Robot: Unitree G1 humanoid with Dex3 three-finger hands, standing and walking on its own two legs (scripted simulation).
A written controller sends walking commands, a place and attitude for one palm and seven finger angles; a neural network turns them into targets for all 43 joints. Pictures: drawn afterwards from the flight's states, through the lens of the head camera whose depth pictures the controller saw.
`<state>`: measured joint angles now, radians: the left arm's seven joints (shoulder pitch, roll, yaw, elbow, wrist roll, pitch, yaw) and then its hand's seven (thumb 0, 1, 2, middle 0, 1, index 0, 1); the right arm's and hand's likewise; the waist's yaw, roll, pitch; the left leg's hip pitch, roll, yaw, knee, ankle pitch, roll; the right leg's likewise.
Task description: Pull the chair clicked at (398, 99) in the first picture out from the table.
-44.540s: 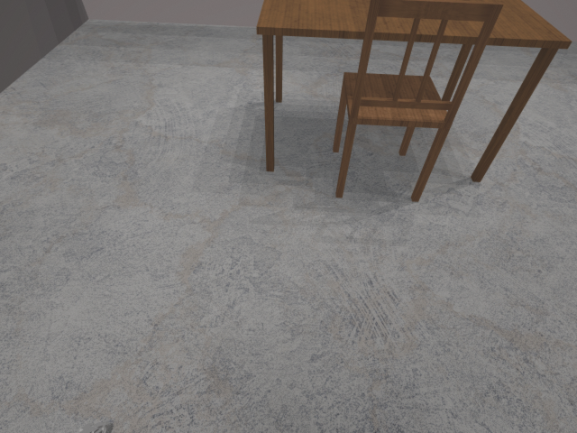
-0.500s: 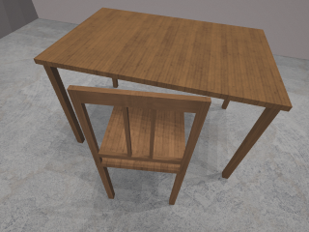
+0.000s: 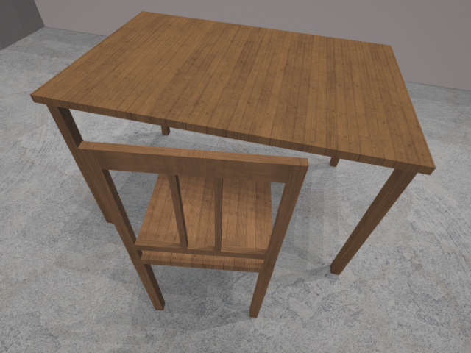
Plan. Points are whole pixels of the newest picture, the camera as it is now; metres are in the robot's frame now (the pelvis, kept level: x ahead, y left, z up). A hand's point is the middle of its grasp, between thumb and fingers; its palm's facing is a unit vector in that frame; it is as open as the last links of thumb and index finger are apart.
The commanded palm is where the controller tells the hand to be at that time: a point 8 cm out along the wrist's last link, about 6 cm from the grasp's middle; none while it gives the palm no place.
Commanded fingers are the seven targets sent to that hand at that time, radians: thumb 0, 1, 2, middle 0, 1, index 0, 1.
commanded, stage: look again from close up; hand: left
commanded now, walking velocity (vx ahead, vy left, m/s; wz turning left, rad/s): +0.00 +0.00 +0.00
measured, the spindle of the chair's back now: (179, 214) +0.42 +0.15 -0.08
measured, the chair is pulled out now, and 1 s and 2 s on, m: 0.13 0.13 0.13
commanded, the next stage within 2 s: none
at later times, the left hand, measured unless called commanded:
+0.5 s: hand out of the picture -0.01 +0.16 -0.18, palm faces +0.02 -0.99 -0.16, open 7.4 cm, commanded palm none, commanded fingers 0.00 0.90 0.90 -0.20 -0.30 -0.20 -0.30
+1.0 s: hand out of the picture -0.01 +0.16 -0.18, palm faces +0.03 -0.99 -0.17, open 7.4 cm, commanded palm none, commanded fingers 0.00 0.90 0.90 -0.20 -0.30 -0.20 -0.30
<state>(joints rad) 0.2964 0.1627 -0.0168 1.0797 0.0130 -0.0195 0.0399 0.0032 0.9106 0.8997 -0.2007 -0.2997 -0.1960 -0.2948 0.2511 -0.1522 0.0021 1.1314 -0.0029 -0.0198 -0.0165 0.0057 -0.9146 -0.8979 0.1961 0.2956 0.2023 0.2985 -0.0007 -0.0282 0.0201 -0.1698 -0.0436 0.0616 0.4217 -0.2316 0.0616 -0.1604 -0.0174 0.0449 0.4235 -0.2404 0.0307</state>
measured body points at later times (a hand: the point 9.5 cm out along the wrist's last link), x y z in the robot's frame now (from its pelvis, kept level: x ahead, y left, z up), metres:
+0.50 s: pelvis +0.01 +0.00 +0.00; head +0.01 +0.01 +0.45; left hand -0.01 +0.22 -0.16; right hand +0.01 -0.22 -0.15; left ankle +0.00 +0.08 -0.74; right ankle -0.01 -0.14 -0.74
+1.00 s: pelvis +0.01 +0.00 +0.00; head +0.01 +0.01 +0.45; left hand -0.01 +0.21 -0.16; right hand +0.01 -0.22 -0.16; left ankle +0.00 +0.08 -0.74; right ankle -0.01 -0.14 -0.74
